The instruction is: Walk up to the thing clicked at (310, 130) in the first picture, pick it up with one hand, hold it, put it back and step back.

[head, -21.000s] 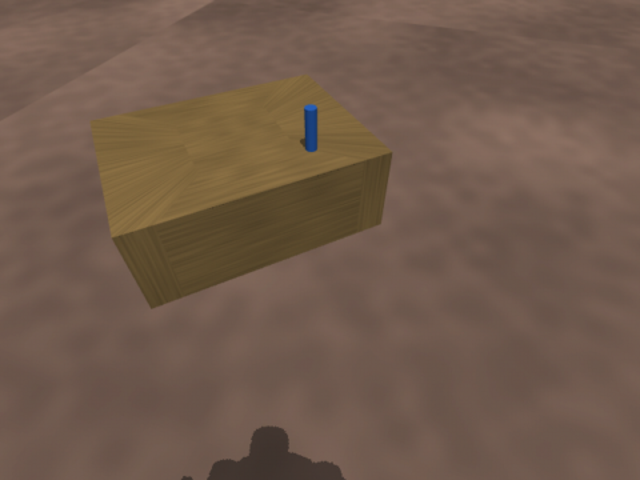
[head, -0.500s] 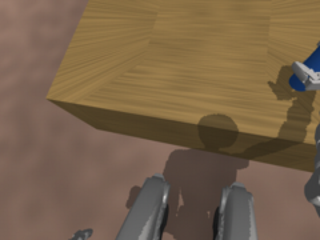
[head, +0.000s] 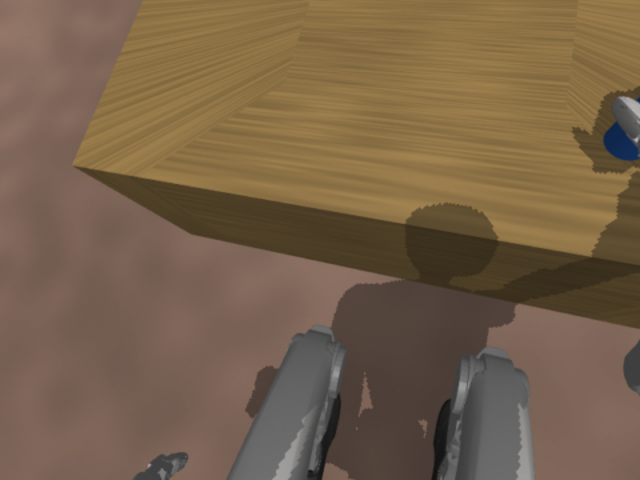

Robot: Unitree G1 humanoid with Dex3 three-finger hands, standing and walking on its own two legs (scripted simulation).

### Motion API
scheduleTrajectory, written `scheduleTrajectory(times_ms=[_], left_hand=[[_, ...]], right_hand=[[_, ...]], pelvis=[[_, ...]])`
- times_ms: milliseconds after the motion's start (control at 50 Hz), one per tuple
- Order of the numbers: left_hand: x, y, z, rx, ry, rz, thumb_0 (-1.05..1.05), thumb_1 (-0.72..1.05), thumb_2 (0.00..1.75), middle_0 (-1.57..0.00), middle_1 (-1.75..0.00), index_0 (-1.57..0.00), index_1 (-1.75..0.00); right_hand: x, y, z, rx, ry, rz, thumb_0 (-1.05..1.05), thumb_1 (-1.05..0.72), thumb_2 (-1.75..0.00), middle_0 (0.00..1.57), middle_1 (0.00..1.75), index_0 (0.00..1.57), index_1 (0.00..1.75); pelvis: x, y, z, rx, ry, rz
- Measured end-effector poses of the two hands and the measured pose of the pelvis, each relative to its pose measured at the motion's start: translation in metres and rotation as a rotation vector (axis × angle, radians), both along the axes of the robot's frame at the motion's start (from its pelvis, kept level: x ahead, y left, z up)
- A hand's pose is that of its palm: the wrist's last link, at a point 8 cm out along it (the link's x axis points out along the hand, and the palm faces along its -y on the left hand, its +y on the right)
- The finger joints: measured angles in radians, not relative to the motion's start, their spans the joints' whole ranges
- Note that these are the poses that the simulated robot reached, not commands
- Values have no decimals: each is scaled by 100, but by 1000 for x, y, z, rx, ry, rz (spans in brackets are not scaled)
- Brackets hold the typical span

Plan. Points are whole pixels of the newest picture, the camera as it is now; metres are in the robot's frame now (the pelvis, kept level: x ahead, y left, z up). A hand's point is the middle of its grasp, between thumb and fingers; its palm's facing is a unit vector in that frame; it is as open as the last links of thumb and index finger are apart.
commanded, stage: lower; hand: right
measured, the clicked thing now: out of the picture +0.54 -0.26 +0.03
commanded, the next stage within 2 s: loosen in 0.80 s
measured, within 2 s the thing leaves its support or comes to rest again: rests again in 0.50 s
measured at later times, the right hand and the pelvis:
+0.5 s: hand out of the picture +0.56 -0.27 -0.03, palm faces +0.31 +0.95 -0.04, open 8.3 cm; pelvis -0.01 +0.00 -0.05, yaw +1 degrees
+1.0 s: hand out of the picture +0.56 -0.28 -0.04, palm faces +0.31 +0.95 -0.03, open 8.3 cm; pelvis -0.02 +0.00 -0.07, yaw +1 degrees
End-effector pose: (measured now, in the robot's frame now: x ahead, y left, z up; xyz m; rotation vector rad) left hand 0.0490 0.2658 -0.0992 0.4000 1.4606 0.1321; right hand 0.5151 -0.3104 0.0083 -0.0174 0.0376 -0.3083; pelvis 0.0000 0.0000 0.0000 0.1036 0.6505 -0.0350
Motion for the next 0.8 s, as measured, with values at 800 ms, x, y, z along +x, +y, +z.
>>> scheduleTrajectory(times_ms=[800], left_hand=[[-20,11,-50,37,39,8,0,89,91,-20,-29,-20,-31]], right_hand=[[6,-10,-41,-9,1,-2,0,37,-110,94,136,94,135]], pelvis=[[-12,4,-56,9,-9,14]])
